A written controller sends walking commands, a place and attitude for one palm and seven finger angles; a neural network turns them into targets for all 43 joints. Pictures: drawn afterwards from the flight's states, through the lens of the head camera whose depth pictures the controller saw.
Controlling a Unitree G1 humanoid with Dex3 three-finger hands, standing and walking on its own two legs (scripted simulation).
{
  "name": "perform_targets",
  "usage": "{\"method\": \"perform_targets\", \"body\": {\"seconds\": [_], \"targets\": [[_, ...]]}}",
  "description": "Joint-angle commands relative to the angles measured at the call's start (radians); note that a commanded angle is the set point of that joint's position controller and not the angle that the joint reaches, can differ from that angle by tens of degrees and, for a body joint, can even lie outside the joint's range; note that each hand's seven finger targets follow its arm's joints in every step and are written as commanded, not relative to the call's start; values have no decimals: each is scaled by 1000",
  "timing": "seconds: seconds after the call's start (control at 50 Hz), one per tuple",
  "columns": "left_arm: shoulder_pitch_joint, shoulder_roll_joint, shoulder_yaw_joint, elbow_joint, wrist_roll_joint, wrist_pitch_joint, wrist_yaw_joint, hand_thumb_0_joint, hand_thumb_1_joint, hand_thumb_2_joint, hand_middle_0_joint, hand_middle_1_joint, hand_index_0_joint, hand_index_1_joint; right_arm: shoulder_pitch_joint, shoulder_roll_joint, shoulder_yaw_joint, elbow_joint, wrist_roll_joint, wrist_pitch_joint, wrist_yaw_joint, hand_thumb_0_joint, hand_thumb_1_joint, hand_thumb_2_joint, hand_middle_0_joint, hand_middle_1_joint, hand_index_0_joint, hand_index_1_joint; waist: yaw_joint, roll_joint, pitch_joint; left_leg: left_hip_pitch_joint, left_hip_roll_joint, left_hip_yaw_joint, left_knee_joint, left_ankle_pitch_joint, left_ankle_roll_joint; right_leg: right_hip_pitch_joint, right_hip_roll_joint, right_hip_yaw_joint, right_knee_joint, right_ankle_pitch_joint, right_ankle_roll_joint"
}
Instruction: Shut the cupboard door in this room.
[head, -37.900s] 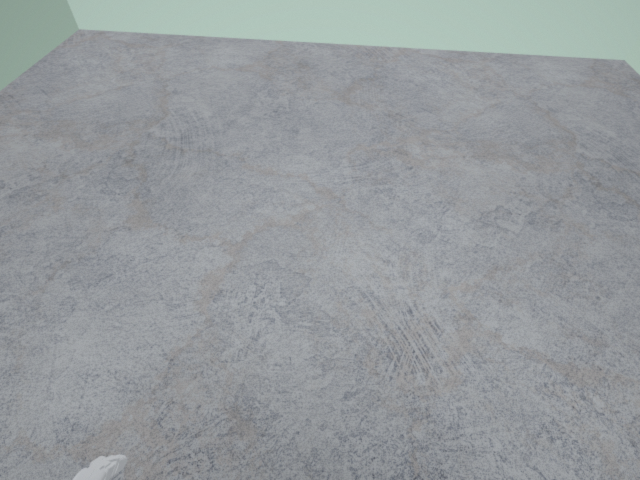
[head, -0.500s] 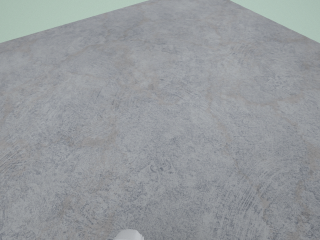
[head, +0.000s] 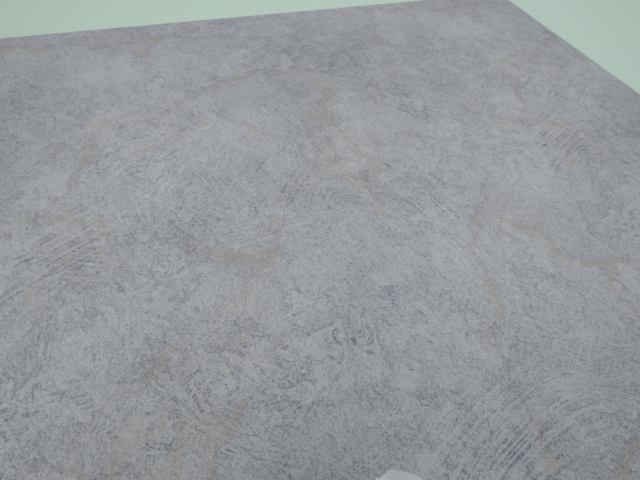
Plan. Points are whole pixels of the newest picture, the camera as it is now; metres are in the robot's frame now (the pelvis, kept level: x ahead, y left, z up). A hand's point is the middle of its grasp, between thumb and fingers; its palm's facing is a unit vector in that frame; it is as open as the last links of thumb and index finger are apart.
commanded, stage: turn or walk to find it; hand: left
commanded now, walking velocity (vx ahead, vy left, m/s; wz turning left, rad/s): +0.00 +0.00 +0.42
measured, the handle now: out of the picture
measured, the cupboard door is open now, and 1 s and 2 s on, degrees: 99 99 99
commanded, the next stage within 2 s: none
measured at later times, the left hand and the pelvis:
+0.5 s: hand out of the picture -0.02 +0.16 -0.17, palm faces +0.27 -0.93 -0.24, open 7.4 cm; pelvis -0.01 -0.03 +0.00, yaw +14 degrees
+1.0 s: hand out of the picture -0.02 +0.20 -0.16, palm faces +0.44 -0.86 -0.26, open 7.4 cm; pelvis -0.01 -0.03 +0.00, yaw +26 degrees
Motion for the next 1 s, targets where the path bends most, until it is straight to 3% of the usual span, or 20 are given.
{"method": "perform_targets", "body": {"seconds": [0.0,0.06,0.08,0.1,0.12,0.14,0.18,0.24,0.44,0.48,0.52,0.54,0.56,0.58,0.62,0.66,0.72,0.88,0.94,0.98], "targets": [[-3,45,12,-85,-3,-32,1,0,900,900,-200,-300,-200,-300,35,-217,-68,-53,-8,-3,-9,0,-900,-900,200,300,200,300,-33,210,-103,69,228,-242,-64,465,139,42,33,-20,-167,-2,-8],[83,55,16,-68,-6,-45,5,0,900,900,-200,-300,-200,-300,9,-208,-70,-65,-2,0,-6,0,-900,-900,200,300,200,300,13,178,-136,-14,184,-251,10,401,98,216,47,-32,-410,172,-19],[120,84,22,-61,-2,-55,9,0,900,900,-200,-300,-200,-300,13,-184,-70,-71,5,-2,-2,0,-900,-900,200,300,200,300,30,108,-150,-92,142,-233,75,281,56,335,6,1,-539,272,-29],[151,159,36,-58,14,-67,17,0,900,900,-200,-300,-200,-300,34,-124,-60,-83,13,-5,4,0,-900,-900,200,300,200,300,37,-123,-182,-256,28,-105,252,5,-13,467,-212,199,-601,364,-92],[142,214,41,-74,17,-65,17,0,900,900,-200,-300,-200,-300,18,-105,-59,-109,10,0,5,0,-900,-900,200,300,200,300,44,-255,-132,-332,-58,-27,462,-364,-48,391,-399,341,-622,466,-207],[123,182,47,-80,5,-70,20,0,900,900,-200,-300,-200,-300,22,-148,-69,-87,-2,21,1,0,-900,-900,200,300,200,300,41,-277,-118,-314,-15,-95,619,-357,-43,277,-391,354,-654,405,-235],[14,126,35,-105,5,-62,24,0,900,900,-200,-300,-200,-300,38,-143,-75,-53,-2,31,12,0,-900,-900,200,300,200,300,-14,-116,-43,-329,19,-79,768,-228,-52,210,-308,216,-638,344,-223],[21,94,25,-110,8,-75,22,0,900,900,-200,-300,-200,-300,71,-116,-61,-25,-3,33,21,0,-900,-900,200,300,200,300,-19,-140,-72,-325,31,-32,766,-140,-82,268,-238,63,-599,480,-191],[146,159,45,-45,20,-65,19,0,900,900,-200,-300,-200,-300,-49,-88,-29,-46,11,18,19,0,-900,-900,200,300,200,300,48,-173,-98,-215,39,79,357,-243,-80,373,-291,0,-534,667,-235],[137,165,49,-33,20,-61,18,0,900,900,-200,-300,-200,-300,-28,-86,-26,-45,13,10,16,0,-900,-900,200,300,200,300,37,-181,-119,-152,32,104,235,-211,-73,375,-290,-19,-491,678,-219],[116,169,51,-32,10,-55,16,0,900,900,-200,-300,-200,-300,29,-104,-28,-34,9,-1,16,0,-900,-900,200,300,200,300,-1,-143,-142,-10,29,126,32,-39,-61,316,-265,-81,-403,612,-158],[115,146,48,-37,2,-49,13,0,900,900,-200,-300,-200,-300,70,-149,-38,-25,7,-11,17,0,-900,-900,200,300,200,300,-30,-30,-171,134,81,67,-77,111,-40,209,-231,-122,-287,495,-108],[132,84,37,-66,-4,-42,7,0,900,900,-200,-300,-200,-300,100,-250,-63,-33,-2,-17,13,0,-900,-900,200,300,200,300,-41,251,-186,280,321,-253,-98,417,71,-45,-94,-166,-97,67,-30],[67,57,13,-93,5,-35,8,0,900,900,-200,-300,-200,-300,145,-300,-70,-25,5,-5,7,0,-900,-900,200,300,200,300,-68,288,-156,232,436,-303,-114,595,159,-102,-53,-104,48,-228,-19],[-6,69,22,-77,3,-19,15,0,900,900,-200,-300,-200,-300,105,-258,-62,-16,-2,-5,-18,0,-900,-900,200,300,200,300,-64,283,-89,129,364,-278,-127,501,160,-130,-49,13,167,-147,-20],[34,73,27,-41,4,-18,2,0,900,900,-200,-300,-200,-300,15,-214,-46,-41,-3,-9,-19,0,-900,-900,200,300,200,300,-14,192,-62,95,280,-186,-129,425,135,-122,-42,19,204,-18,-15],[57,72,26,-30,6,-19,-2,0,900,900,-200,-300,-200,-300,17,-204,-46,-48,2,-17,-16,0,-900,-900,200,300,200,300,-8,154,-87,111,245,-148,-138,390,122,-108,-34,14,188,38,-3],[-35,51,14,-87,0,-26,1,0,900,900,-200,-300,-200,-300,70,-210,-65,-47,-6,-8,-10,0,-900,-900,200,300,200,300,-44,175,-97,111,242,-247,-97,413,150,-48,9,7,-51,-16,-1],[3,43,13,-88,-5,-35,3,0,900,900,-200,-300,-200,-300,45,-212,-70,-56,-8,-3,-9,0,-900,-900,200,300,200,300,-28,199,-125,65,217,-272,-51,464,137,71,45,-12,-224,17,-14],[72,57,16,-73,-7,-47,5,0,900,900,-200,-300,-200,-300,29,-205,-71,-60,-1,-2,-6,0,-900,-900,200,300,200,300,9,173,-150,5,181,-265,11,424,98,211,52,-21,-426,172,-21]]}}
